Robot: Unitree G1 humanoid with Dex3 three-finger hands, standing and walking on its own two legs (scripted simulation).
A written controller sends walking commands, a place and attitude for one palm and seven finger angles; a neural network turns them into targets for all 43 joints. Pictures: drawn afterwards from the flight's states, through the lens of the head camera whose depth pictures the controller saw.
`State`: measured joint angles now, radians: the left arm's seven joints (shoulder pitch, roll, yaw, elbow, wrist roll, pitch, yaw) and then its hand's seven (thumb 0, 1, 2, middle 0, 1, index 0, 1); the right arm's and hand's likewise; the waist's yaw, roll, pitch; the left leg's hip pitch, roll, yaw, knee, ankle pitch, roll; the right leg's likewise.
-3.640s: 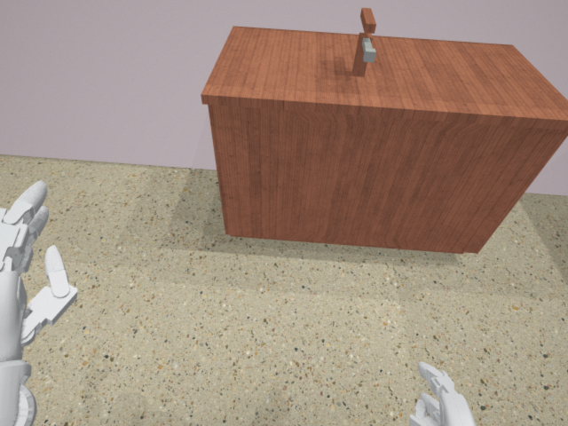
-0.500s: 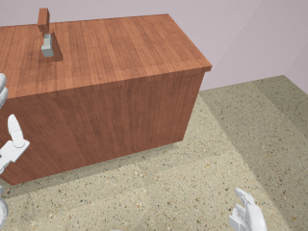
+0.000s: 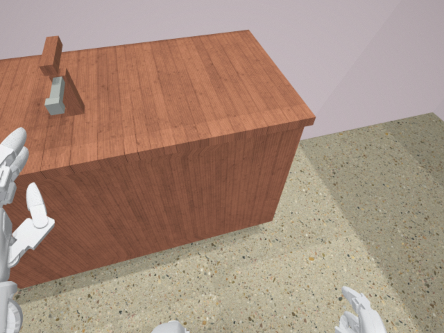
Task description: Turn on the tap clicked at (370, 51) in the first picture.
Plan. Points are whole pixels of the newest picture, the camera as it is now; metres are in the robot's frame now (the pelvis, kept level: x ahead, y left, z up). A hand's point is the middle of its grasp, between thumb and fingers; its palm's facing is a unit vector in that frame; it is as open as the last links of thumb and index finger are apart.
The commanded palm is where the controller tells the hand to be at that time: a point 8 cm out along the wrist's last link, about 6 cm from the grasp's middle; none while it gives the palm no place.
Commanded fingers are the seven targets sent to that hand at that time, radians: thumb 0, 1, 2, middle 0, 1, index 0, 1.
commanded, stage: take the last steps up to it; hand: left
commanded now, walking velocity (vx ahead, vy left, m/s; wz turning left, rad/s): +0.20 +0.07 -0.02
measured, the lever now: (55, 105) +0.53 +0.40 +0.09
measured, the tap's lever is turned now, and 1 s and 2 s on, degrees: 0 0 0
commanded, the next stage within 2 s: come to a stop and stand still in 0.28 s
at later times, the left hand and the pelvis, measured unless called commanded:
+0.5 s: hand (75, 168) +0.31 +0.23 +0.17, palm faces +0.41 -0.81 -0.42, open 7.4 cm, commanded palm +0.25 +0.28 +0.18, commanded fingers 0.00 0.90 0.90 -0.20 -0.30 -0.20 -0.30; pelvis +0.08 +0.00 -0.01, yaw -1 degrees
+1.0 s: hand (81, 175) +0.29 +0.22 +0.17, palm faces +0.34 -0.84 -0.41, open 7.4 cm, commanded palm +0.24 +0.27 +0.18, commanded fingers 0.00 0.90 0.90 -0.20 -0.30 -0.20 -0.30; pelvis +0.07 -0.01 +0.00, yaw -3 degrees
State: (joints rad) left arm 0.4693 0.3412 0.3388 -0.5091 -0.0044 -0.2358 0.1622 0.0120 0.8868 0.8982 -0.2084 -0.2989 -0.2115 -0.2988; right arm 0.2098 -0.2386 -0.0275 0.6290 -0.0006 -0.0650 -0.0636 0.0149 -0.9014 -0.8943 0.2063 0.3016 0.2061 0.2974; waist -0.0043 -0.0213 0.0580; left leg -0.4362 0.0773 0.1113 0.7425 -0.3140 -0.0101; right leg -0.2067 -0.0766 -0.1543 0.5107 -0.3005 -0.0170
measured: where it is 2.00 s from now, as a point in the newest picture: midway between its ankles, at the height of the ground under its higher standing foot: outside the picture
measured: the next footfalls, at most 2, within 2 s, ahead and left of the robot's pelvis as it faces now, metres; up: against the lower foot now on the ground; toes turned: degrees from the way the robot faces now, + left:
left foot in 0.06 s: +0.12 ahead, +0.14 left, +0.00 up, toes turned +8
right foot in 0.36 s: +0.12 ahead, -0.10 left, +0.00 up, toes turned -6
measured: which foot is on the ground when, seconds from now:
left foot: up 0.00-0.04, down 0.06-0.38, up 0.40-0.64, down 0.66-1.00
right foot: down 0.00-0.08, up 0.10-0.34, down 0.36-1.00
